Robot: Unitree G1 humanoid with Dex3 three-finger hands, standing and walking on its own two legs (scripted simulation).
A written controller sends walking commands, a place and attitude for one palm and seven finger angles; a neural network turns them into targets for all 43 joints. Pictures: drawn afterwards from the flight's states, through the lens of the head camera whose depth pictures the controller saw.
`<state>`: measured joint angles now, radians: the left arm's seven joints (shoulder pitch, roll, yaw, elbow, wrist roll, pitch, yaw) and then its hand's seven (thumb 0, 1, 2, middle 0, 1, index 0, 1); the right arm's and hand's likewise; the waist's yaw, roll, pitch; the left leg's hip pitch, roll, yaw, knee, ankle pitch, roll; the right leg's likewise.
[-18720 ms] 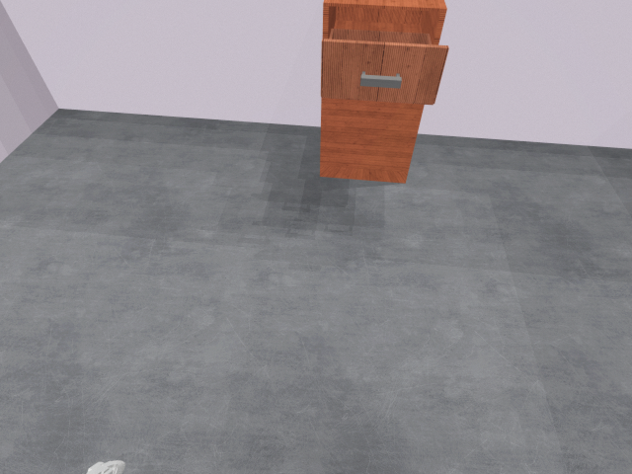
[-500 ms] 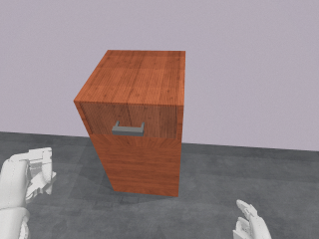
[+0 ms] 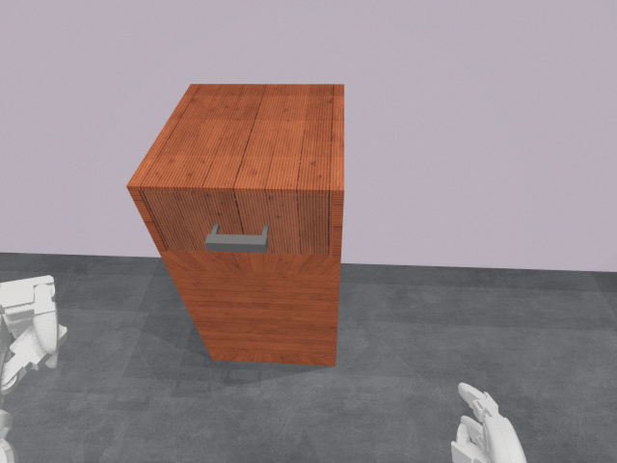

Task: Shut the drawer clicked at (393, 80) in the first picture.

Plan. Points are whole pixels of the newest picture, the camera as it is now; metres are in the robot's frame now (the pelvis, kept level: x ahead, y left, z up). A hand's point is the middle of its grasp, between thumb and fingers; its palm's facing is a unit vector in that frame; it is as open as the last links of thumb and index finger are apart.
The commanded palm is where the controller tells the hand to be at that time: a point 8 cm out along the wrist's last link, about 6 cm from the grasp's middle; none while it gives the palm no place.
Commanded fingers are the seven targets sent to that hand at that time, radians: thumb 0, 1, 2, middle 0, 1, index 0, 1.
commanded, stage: step back with the hand held close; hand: left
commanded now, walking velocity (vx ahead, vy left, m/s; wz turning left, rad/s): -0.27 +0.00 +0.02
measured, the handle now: (239, 235) +0.56 +0.21 -0.09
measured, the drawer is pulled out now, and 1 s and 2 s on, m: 0.00 0.00 0.00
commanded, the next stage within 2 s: stop stepping back and stand still in 1.62 s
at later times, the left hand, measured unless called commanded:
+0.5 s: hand (17, 400) +0.13 +0.26 +0.16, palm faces +0.38 -0.80 -0.47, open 3.2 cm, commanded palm +0.07 +0.30 +0.17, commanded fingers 0.00 0.90 0.90 -1.40 -1.60 -1.40 -1.60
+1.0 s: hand (11, 429) +0.11 +0.25 +0.16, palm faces +0.34 -0.81 -0.48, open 3.2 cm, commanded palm +0.04 +0.30 +0.17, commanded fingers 0.00 0.90 0.90 -1.40 -1.60 -1.40 -1.60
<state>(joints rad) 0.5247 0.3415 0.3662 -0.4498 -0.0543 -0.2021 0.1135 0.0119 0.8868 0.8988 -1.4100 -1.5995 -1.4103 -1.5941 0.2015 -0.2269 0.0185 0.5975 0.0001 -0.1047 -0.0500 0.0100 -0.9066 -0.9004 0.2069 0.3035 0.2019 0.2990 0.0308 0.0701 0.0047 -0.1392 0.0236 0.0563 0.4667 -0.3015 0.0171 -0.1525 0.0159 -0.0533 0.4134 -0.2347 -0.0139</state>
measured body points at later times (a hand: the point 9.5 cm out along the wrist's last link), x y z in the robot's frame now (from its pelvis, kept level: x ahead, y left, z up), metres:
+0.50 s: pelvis -0.06 +0.02 -0.01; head -0.04 +0.02 +0.44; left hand +0.11 +0.30 +0.18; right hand +0.12 -0.21 -0.09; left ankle -0.03 +0.10 -0.74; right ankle -0.01 -0.11 -0.74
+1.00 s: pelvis -0.09 +0.02 -0.02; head -0.05 +0.03 +0.43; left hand +0.09 +0.29 +0.19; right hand +0.07 -0.23 -0.09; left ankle -0.03 +0.10 -0.74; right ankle -0.01 -0.11 -0.74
